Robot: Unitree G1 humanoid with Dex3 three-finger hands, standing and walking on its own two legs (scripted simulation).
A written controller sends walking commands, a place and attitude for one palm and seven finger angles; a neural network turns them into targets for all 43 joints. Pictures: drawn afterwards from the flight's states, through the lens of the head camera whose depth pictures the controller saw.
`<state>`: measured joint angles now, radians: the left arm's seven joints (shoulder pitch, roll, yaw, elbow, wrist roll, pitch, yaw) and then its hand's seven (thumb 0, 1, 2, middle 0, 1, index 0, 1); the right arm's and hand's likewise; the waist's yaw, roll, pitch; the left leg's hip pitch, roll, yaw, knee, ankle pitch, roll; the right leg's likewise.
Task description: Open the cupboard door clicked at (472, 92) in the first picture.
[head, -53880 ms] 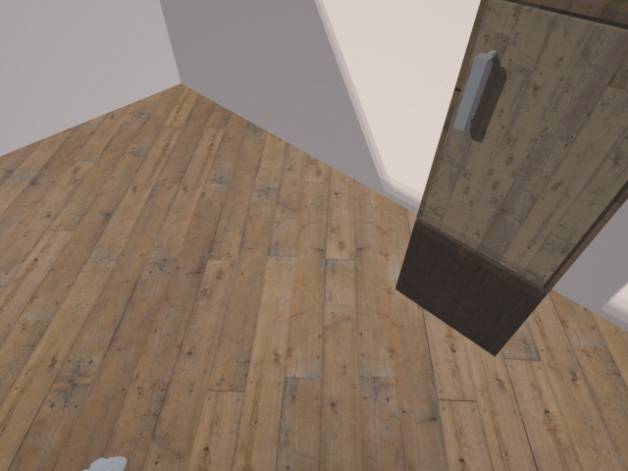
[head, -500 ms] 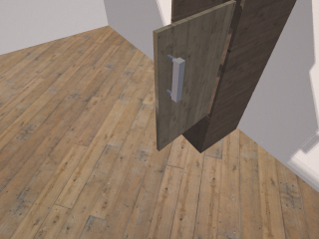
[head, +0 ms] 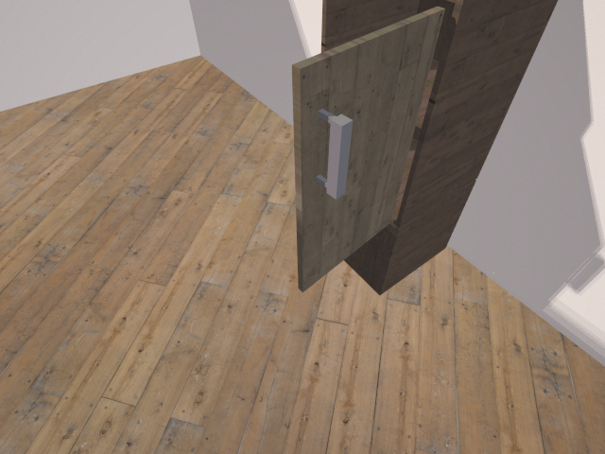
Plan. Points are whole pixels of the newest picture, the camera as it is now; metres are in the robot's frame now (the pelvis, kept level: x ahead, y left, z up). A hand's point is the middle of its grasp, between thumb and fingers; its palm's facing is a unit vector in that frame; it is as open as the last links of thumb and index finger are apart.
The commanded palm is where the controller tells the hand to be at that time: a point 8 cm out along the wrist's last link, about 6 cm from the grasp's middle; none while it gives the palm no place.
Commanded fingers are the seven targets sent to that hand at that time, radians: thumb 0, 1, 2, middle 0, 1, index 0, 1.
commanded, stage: look to check the result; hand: left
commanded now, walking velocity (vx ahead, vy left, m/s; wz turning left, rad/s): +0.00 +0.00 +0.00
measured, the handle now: (330, 154) +0.58 -0.02 +0.09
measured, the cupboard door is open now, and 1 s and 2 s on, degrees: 96 96 96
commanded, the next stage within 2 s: stand and wait in 0.54 s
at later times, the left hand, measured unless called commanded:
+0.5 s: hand out of the picture -0.01 +0.17 -0.17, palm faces +0.05 -0.98 -0.18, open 7.4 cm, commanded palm none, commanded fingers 0.00 0.90 0.90 -0.20 -0.30 -0.20 -0.30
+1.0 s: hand out of the picture +0.00 +0.17 -0.17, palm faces +0.04 -0.98 -0.19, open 7.4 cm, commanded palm none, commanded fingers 0.00 0.90 0.90 -0.20 -0.30 -0.20 -0.30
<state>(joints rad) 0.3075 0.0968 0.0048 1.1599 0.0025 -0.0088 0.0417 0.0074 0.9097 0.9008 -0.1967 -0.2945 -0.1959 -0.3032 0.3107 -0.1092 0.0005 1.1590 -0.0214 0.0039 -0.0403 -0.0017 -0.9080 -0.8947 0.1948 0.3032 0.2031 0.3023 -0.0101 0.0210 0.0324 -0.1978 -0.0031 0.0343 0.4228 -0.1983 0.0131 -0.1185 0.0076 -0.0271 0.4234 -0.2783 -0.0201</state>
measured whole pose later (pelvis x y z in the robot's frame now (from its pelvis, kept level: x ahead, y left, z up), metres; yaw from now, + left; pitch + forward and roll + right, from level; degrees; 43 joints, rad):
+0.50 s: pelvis +0.01 +0.01 +0.00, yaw +0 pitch -1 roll +0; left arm 0.30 0.12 0.00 1.16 0.00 -0.01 0.04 0.00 0.91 0.90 -0.20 -0.29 -0.20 -0.30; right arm 0.28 -0.13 0.00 1.16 -0.02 0.00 -0.04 0.00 -0.91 -0.89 0.19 0.30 0.20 0.30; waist -0.01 0.01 0.04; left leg -0.19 -0.01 0.03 0.41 -0.20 0.02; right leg -0.10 0.00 -0.03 0.40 -0.28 -0.01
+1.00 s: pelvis +0.02 +0.01 +0.00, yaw +0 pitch -1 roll +0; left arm 0.28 0.13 0.00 1.15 0.00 -0.01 0.04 0.00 0.91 0.90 -0.20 -0.29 -0.20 -0.30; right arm 0.27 -0.14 0.00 1.16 -0.02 0.00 -0.04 0.00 -0.91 -0.89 0.19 0.30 0.20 0.30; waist -0.01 0.01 0.05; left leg -0.17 -0.02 0.03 0.40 -0.21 0.02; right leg -0.08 0.00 -0.03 0.38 -0.28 -0.01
